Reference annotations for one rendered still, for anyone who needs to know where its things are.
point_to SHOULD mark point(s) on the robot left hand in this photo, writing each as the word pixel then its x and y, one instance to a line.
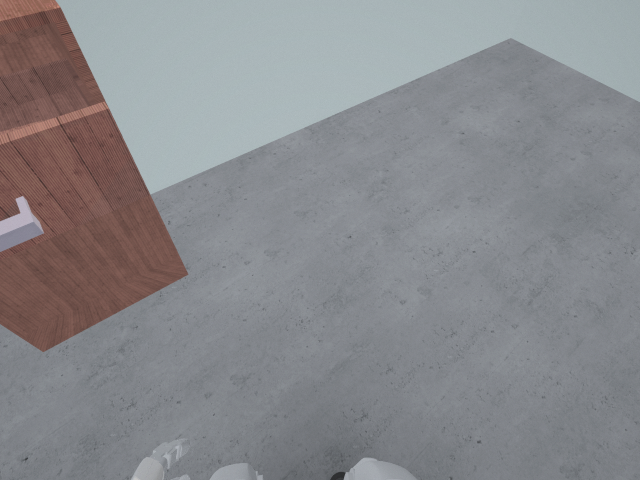
pixel 163 457

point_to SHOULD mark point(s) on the cabinet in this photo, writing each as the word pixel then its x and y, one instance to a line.
pixel 62 286

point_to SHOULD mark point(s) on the drawer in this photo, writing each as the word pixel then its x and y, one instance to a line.
pixel 61 151

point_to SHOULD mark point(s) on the right robot shin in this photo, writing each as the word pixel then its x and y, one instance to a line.
pixel 364 460

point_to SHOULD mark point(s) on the handle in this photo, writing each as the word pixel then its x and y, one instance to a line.
pixel 19 228

